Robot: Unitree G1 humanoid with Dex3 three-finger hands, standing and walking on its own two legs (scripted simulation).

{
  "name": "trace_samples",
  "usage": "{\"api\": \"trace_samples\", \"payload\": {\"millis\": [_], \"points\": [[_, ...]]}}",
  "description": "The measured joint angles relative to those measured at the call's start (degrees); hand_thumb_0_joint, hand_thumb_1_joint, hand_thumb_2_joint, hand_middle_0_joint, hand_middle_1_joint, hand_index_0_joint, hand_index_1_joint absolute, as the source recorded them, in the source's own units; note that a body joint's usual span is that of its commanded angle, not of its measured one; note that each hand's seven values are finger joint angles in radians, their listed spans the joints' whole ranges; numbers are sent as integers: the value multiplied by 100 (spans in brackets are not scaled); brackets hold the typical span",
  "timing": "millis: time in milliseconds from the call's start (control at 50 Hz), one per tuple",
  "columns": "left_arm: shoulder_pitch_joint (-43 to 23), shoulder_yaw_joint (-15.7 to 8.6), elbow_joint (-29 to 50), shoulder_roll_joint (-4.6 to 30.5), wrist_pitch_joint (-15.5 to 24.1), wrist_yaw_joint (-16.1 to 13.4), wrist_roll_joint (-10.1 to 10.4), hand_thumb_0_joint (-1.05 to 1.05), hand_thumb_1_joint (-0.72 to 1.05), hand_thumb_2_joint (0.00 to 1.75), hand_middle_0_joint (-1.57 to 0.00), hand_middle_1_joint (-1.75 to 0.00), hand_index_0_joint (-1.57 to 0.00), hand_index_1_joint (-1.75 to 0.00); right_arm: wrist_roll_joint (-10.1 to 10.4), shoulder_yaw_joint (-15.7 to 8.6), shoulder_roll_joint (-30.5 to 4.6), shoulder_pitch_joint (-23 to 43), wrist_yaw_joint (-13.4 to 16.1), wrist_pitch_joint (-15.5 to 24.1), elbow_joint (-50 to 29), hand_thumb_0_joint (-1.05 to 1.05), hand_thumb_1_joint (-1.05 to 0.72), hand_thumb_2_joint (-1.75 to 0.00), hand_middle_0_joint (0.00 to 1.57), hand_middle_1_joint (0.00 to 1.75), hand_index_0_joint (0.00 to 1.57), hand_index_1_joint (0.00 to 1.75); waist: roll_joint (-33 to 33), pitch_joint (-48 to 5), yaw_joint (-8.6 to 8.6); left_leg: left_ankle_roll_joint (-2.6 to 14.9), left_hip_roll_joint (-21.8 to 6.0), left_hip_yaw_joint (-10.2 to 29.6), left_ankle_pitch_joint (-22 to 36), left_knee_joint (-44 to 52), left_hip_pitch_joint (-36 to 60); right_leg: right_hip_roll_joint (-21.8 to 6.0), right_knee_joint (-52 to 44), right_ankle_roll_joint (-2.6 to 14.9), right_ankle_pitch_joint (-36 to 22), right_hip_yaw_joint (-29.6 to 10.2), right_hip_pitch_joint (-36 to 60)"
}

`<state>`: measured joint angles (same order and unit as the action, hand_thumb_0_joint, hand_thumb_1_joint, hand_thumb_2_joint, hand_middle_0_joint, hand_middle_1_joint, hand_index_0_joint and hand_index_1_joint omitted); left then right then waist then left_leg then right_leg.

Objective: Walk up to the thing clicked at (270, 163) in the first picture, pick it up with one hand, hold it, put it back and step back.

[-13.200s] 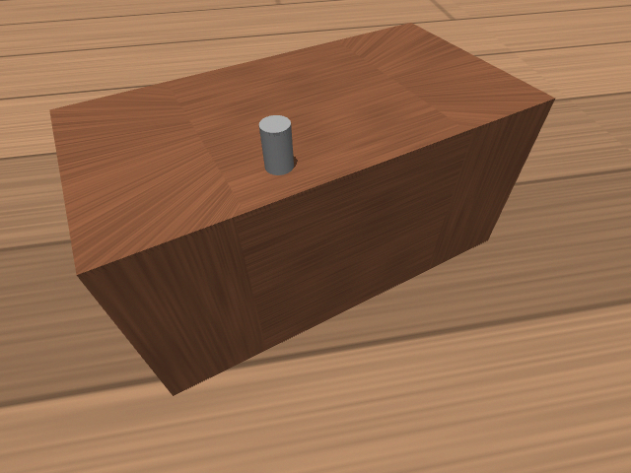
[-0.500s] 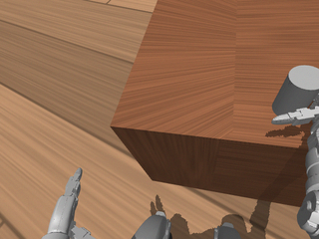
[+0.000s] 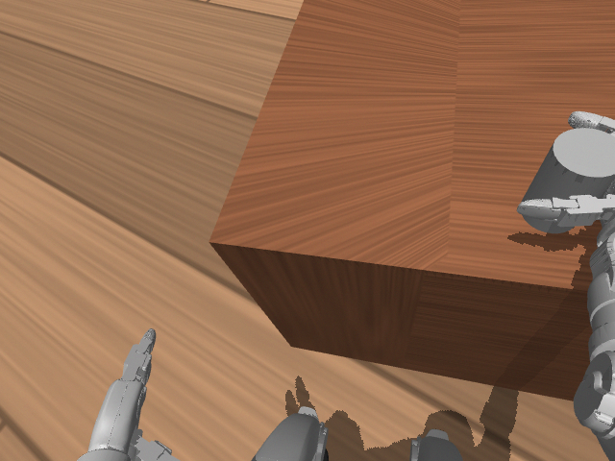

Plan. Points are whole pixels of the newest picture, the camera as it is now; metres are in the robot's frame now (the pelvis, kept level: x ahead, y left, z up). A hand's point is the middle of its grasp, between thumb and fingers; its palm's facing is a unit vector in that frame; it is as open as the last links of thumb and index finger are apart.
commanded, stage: close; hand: right
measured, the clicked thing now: (567, 184) +0.50 -0.22 +0.03
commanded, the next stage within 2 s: settle in 0.22 s
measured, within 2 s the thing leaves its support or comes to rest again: leaves its support in 0.50 s
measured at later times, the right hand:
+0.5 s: hand (576, 185) +0.48 -0.22 +0.05, palm faces +0.20 +0.98 +0.02, open 10.2 cm
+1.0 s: hand (598, 159) +0.49 -0.22 +0.09, palm faces +0.20 +0.98 +0.03, open 10.4 cm
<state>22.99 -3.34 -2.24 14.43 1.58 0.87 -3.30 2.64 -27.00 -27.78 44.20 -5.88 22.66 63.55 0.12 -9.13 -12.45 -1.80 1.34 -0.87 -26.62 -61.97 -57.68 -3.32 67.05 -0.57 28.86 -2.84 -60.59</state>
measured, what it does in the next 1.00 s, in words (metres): stands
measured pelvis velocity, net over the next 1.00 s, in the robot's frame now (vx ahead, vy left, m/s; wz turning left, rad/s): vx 0.01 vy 0.01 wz -0.02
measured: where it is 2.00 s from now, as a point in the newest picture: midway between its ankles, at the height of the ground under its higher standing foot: outside the picture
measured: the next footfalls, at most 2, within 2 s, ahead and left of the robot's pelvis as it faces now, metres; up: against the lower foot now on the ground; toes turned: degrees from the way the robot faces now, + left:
none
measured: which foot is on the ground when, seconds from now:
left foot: down 0.00-1.00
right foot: down 0.00-1.00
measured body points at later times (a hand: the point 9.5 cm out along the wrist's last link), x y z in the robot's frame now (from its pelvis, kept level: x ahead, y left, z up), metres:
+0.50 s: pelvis +0.00 +0.00 +0.00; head +0.11 -0.04 +0.44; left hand +0.15 +0.27 +0.01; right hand +0.47 -0.27 +0.05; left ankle +0.03 +0.15 -0.65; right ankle +0.02 -0.12 -0.65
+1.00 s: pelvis +0.01 +0.01 +0.03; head +0.10 -0.03 +0.47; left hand +0.16 +0.27 +0.01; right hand +0.47 -0.27 +0.09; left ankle +0.03 +0.15 -0.65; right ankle +0.02 -0.12 -0.65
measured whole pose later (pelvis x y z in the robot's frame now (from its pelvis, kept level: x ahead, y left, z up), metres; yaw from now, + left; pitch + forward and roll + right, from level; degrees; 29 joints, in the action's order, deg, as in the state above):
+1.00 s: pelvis +0.01 +0.01 +0.03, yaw -1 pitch +18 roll +3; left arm 20.6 -2.5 -8.7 14.2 1.7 -0.3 -1.3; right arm 4.8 -25.7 -26.3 42.0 -7.1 19.1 61.1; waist -0.4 -7.9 -10.2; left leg -1.5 0.7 -0.5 -24.9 -54.7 -47.7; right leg -2.8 58.5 -0.8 26.5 -2.2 -50.0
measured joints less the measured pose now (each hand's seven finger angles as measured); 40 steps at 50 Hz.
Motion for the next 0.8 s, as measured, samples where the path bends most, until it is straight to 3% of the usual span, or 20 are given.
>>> {"api": "trace_samples", "payload": {"millis": [140,260,380,580,700,800], "points": [[-72,57,352,-66,4,32,33,-1,-52,6,-5,-5,-5,-4,1,-170,7,-161,11,195,80,-1,27,-40,86,63,90,64,-66,26,-45,-3,-15,24,-14,33,114,13,-74,5,-3,27,137],[59,106,349,-135,44,94,-13,-1,-50,4,-5,-5,-6,-4,-3,-131,-27,-80,-95,371,-29,0,33,-66,83,77,85,77,-148,19,-28,27,-21,-26,-54,-96,-59,23,40,-26,13,-27,-47],[137,-15,310,-40,-47,98,-15,-1,-49,3,-6,-5,-6,-4,22,-158,7,-283,-62,145,-321,0,36,-89,77,89,80,89,-37,36,-15,22,-5,5,-48,-96,-61,6,43,-29,19,2,-35],[-71,74,10,-64,-41,-17,83,-1,-51,5,-6,-5,-6,-5,-29,-25,167,-347,22,-112,-338,0,44,-102,73,102,75,102,-60,38,76,39,6,-5,29,180,336,-8,-239,-37,-58,0,365],[-105,84,-237,-96,-29,-54,95,-1,-51,5,-6,-5,-6,-5,42,4,95,-286,80,-135,-380,0,46,-104,73,104,75,104,-77,87,120,50,-17,-4,73,344,550,14,-424,-44,-119,8,583],[-152,186,-368,-144,-52,-56,113,-1,-51,5,-6,-5,-6,-5,66,112,37,-214,-42,-215,-367,0,47,-105,72,104,74,105,-43,126,175,42,-37,14,115,449,618,32,-549,-37,-172,30,661]]}}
